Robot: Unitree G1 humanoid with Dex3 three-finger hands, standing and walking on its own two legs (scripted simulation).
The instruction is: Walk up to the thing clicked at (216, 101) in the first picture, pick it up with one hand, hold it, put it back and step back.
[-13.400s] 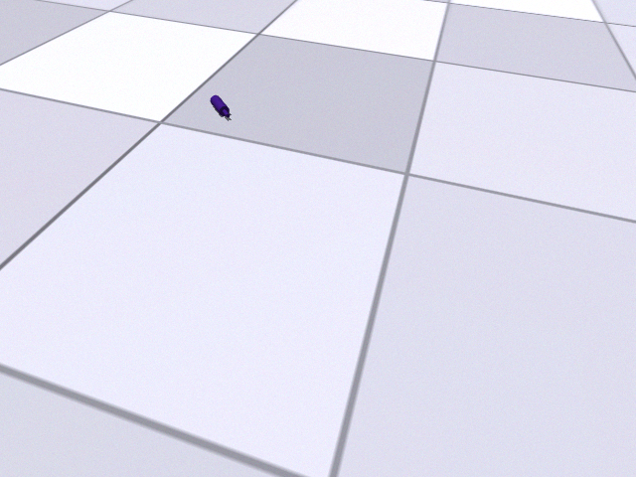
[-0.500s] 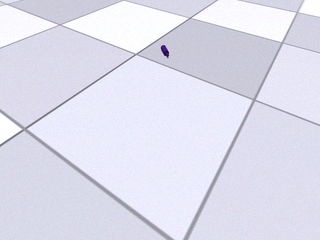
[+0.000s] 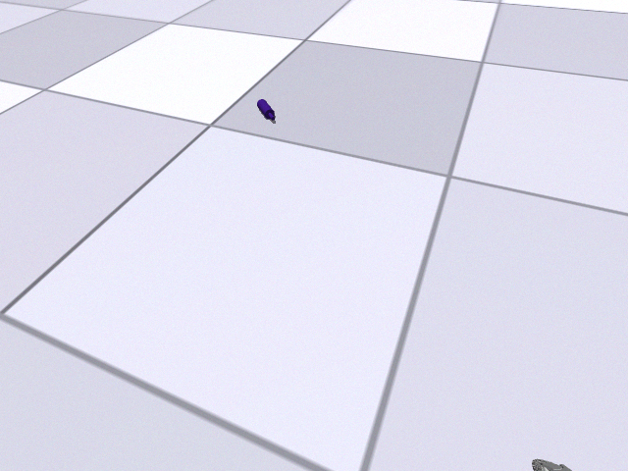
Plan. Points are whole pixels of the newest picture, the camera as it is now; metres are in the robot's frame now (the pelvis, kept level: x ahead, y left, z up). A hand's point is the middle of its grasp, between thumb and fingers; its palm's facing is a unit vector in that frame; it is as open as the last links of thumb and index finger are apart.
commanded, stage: walk up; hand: left
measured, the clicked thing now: (267, 111) +2.26 +0.38 -0.74
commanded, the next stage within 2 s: none
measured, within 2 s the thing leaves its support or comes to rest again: neither
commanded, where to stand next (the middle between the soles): +1.91 +0.61 m, yaw -64 degrees
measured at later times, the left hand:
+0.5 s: hand (144, 382) +0.29 +0.29 -0.14, palm faces -0.25 -0.86 -0.44, open 7.4 cm
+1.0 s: hand (235, 171) +0.84 +0.23 -0.12, palm faces -0.54 -0.69 -0.48, open 7.4 cm
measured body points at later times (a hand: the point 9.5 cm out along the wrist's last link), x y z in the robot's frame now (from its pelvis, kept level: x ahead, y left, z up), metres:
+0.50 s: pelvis +0.23 +0.01 -0.01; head +0.23 -0.02 +0.44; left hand +0.31 +0.34 -0.11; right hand +0.32 -0.36 -0.09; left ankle +0.46 +0.13 -0.68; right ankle +0.10 -0.17 -0.74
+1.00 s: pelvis +0.55 +0.08 -0.02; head +0.54 +0.06 +0.43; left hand +0.86 +0.27 -0.09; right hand +0.35 -0.17 -0.15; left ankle +0.48 +0.15 -0.74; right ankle +0.61 -0.04 -0.73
